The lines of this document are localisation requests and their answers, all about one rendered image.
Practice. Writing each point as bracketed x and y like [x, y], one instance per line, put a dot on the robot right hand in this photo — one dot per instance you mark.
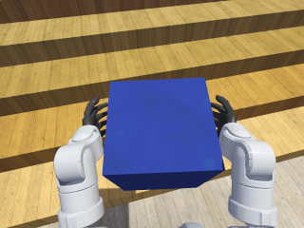
[225, 113]

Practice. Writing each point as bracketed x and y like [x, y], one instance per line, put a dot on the carton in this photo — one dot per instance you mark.
[160, 134]

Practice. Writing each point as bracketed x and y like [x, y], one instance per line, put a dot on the robot right forearm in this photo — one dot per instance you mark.
[253, 165]

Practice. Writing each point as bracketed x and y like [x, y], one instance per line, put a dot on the robot left forearm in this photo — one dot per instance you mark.
[77, 179]

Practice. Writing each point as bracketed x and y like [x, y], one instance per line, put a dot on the robot left hand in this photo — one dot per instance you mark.
[90, 117]

